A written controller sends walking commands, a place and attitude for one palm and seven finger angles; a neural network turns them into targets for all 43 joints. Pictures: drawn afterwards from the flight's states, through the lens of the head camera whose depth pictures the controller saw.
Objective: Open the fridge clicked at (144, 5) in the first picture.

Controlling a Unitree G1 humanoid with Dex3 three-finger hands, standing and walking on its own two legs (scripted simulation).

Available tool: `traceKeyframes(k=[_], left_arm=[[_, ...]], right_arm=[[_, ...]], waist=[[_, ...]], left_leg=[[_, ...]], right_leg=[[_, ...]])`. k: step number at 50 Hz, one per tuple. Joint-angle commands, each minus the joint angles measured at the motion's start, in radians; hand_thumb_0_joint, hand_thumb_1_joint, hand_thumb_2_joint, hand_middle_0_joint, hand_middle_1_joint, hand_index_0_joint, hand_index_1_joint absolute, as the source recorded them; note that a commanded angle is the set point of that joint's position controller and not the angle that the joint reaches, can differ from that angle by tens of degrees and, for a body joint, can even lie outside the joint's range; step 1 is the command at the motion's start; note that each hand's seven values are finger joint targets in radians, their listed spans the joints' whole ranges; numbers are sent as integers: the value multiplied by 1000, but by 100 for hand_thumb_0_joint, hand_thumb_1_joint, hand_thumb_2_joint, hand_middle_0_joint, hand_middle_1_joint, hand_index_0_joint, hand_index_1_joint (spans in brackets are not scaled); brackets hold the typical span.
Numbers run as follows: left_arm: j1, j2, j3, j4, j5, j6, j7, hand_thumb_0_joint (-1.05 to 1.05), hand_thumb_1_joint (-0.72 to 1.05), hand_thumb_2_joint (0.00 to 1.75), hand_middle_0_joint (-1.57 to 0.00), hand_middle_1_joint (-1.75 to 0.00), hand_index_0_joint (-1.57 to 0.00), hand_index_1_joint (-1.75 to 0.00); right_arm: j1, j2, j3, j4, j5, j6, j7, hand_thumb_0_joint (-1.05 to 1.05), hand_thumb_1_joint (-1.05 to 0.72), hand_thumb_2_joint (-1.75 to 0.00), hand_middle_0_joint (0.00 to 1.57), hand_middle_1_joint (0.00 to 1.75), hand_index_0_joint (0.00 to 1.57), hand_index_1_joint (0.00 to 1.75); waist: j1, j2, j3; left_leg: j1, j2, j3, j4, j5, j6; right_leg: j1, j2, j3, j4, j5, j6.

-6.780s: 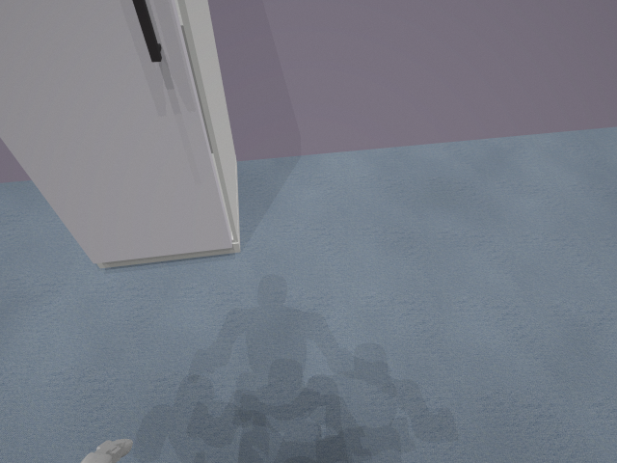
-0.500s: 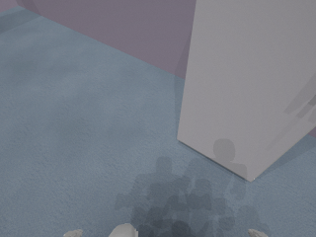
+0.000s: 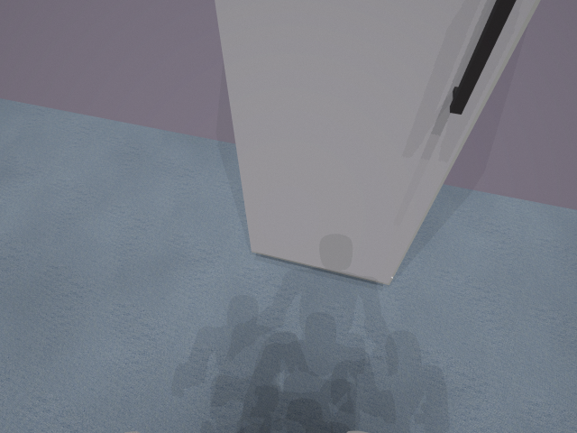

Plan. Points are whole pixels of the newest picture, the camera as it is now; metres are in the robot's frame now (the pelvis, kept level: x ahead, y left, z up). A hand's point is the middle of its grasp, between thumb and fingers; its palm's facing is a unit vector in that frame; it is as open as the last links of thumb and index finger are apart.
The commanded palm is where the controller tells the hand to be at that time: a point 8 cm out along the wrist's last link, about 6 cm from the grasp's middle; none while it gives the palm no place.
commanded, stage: turn to face it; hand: right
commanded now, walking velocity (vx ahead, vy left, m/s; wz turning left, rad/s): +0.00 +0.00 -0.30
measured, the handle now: (492, 21) +0.65 -0.27 +0.24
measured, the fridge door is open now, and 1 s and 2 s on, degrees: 0 0 0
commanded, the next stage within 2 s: take the last steps up to it in 0.28 s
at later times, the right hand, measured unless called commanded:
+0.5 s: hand out of the picture +0.03 -0.24 -0.16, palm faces +0.14 +0.97 -0.22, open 7.4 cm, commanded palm none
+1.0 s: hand out of the picture -0.08 -0.13 -0.15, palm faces +0.30 +0.94 -0.14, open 7.4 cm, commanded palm none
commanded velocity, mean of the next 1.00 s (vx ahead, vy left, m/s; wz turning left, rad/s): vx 0.17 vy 0.02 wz -0.11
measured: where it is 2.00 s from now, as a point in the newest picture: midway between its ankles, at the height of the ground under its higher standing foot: outside the picture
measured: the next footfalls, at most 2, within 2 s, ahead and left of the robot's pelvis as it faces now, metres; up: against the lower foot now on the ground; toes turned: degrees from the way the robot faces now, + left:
right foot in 0.04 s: +0.04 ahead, -0.12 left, +0.00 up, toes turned -7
left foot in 0.60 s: +0.02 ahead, +0.09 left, +0.00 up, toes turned -4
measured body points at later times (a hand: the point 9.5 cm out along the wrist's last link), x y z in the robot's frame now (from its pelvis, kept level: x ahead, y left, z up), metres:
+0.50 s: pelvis -0.02 -0.03 +0.01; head -0.01 -0.04 +0.46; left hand +0.06 +0.19 -0.14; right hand +0.02 -0.29 -0.14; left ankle -0.02 +0.11 -0.69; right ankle +0.00 -0.11 -0.73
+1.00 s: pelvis +0.07 -0.03 +0.01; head +0.08 -0.02 +0.46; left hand +0.14 +0.19 -0.15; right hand -0.09 -0.18 -0.14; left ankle -0.02 +0.09 -0.73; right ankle +0.13 -0.18 -0.69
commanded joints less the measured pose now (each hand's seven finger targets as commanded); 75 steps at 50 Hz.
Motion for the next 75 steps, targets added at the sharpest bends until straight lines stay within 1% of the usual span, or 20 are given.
traceKeyframes(k=[1, 2, 3, 9, 23, 28, 29, 31, 32, 37, 49, 52, 53, 54, 55, 56, 59, 62, 71, 75], left_arm=[[67, 101, 11, -61, 2, -58, 4, 0, 90, 90, -20, -30, -20, -30], [100, 214, 36, -65, 13, -69, 10, 0, 90, 90, -20, -30, -20, -30], [152, 263, 45, -48, 7, -62, 21, 0, 90, 90, -20, -30, -20, -30], [18, 137, 2, -55, 3, -78, 48, 0, 90, 90, -20, -30, -20, -30], [131, 93, 5, 14, 19, -79, 52, 0, 90, 90, -20, -30, -20, -30], [122, 70, 1, 56, 15, -82, 50, 0, 90, 90, -20, -30, -20, -30], [126, 38, -4, 63, 10, -84, 47, 0, 90, 90, -20, -30, -20, -30], [66, -25, -20, 7, 8, -88, 37, 0, 90, 90, -20, -30, -20, -30], [35, 23, -7, 6, 22, -82, 29, 0, 90, 90, -20, -30, -20, -30], [146, -33, 2, 90, 22, -73, 13, 0, 90, 90, -20, -30, -20, -30], [-67, -92, -26, 43, 9, -106, 5, 0, 90, 90, -20, -30, -20, -30], [86, -70, -22, 93, 13, -121, 25, 0, 90, 90, -20, -30, -20, -30], [224, -22, -12, 135, 17, -130, 35, 0, 90, 90, -20, -30, -20, -30], [336, 88, 10, 158, 26, -140, 48, 0, 90, 90, -20, -30, -20, -30], [392, 140, 17, 171, 12, -130, 54, 0, 90, 90, -20, -30, -20, -30], [316, 138, 17, 153, 4, -125, 60, 0, 90, 90, -20, -30, -20, -30], [149, 2, -16, 106, 12, -133, 59, 0, 90, 90, -20, -30, -20, -30], [111, -28, -17, 86, 12, -145, 57, 0, 90, 90, -20, -30, -20, -30], [107, 13, -13, 83, 16, -112, 63, 0, 90, 90, -20, -30, -20, -30], [127, -26, -15, 98, 2, -94, 56, 0, 90, 90, -20, -30, -20, -30]], right_arm=[[20, -201, -67, -39, 17, -12, -11, 0, -90, -90, 20, 30, 20, 30], [47, -133, -58, -70, 25, -6, -5, 0, -90, -90, 20, 30, 20, 30], [-15, -99, -31, -95, 17, 0, -8, 0, -90, -90, 20, 30, 20, 30], [10, -114, -43, 13, 17, 12, -1, 0, -90, -90, 20, 30, 20, 30], [-60, -51, -19, 14, 10, 0, 0, 0, -90, -90, 20, 30, 20, 30], [100, -19, -11, 89, 10, -28, 10, 0, -90, -90, 20, 30, 20, 30], [160, -47, -18, 114, 5, -36, 6, 0, -90, -90, 20, 30, 20, 30], [231, -159, -42, 117, 1, -37, -11, 0, -90, -90, 20, 30, 20, 30], [232, -147, -47, 121, 14, -54, -15, 0, -90, -90, 20, 30, 20, 30], [172, -10, -10, 137, 19, -88, -12, 0, -90, -90, 20, 30, 20, 30], [344, -10, -3, 265, 5, -97, -25, 0, -90, -90, 20, 30, 20, 30], [307, -13, -6, 266, 11, -90, -25, 0, -90, -90, 20, 30, 20, 30], [304, 2, -5, 261, 16, -88, -25, 0, -90, -90, 20, 30, 20, 30], [360, 47, -1, 249, 27, -86, -19, 0, -90, -90, 20, 30, 20, 30], [330, 65, 6, 221, 26, -90, -17, 0, -90, -90, 20, 30, 20, 30], [285, 43, 3, 210, 22, -73, -21, 0, -90, -90, 20, 30, 20, 30], [180, 65, -10, 200, 6, -55, 0, 0, -90, -90, 20, 30, 20, 30], [242, 90, -14, 209, 4, -33, 4, 0, -90, -90, 20, 30, 20, 30], [71, 43, -6, 120, 12, -11, -10, 0, -90, -90, 20, 30, 20, 30], [98, -59, -17, 123, 7, -28, -20, 0, -90, -90, 20, 30, 20, 30]], waist=[[35, 71, -192], [47, -240, -221], [79, -317, -200], [10, -154, -134], [53, -133, -106], [-18, -97, -66], [-40, -19, -48], [-85, 241, 53], [-81, 248, 78], [12, 72, 82], [-41, 139, 52], [43, 125, -14], [93, 50, -114], [111, -164, -260], [111, -251, -287], [93, -206, -253], [34, -91, 19], [-12, -119, -36], [-4, -130, -35], [-24, -10, -57]], left_leg=[[12, 144, -79, 85, 391, 41], [-260, 17, -35, 287, -24, -38], [-339, -30, -113, 433, -359, -55], [-294, -40, -211, 580, -74, -55], [-183, -102, -211, 229, -153, -23], [135, -144, -155, -143, -24, 11], [263, -100, -211, -235, -48, 28], [231, 256, -679, -502, -481, 182], [128, 258, -732, -546, -539, 198], [83, 87, -336, -465, -32, 132], [183, 87, -250, -309, 528, 169], [135, 43, -198, -103, 672, 136], [64, 13, -178, 92, 597, 108], [-159, -88, -114, 338, 205, 56], [-274, -150, -139, 551, -284, 48], [-291, -110, -198, 664, -300, 54], [-292, -31, -219, 624, -107, 38], [-197, -35, -196, 511, -25, 18], [-90, -80, -160, 99, 46, -12], [84, -11, -258, -144, 419, 21]], right_leg=[[250, -20, -6, -399, 292, -36], [420, -275, 310, -419, 631, -144], [388, -398, 394, -427, 917, -249], [267, -207, 180, -451, 754, -196], [227, -214, 390, -565, 129, -248], [7, -138, 336, -529, -133, -190], [-112, -75, 277, -424, -159, -149], [-368, 68, 54, 13, -137, -78], [-368, 14, 97, 118, -69, -85], [-299, -39, 51, 290, 204, -47], [-176, -31, -71, -76, 173, -70], [94, 28, -112, -243, 239, -93], [312, -14, -66, -316, 332, -106], [575, -268, 224, -310, 523, -192], [592, -437, 409, -406, 660, -283], [454, -455, 394, -470, 451, -295], [105, -340, 242, -585, 269, -229], [50, -269, 91, -593, 308, -204], [129, -254, 38, -460, 670, -208], [59, -126, -15, -309, 384, -93]])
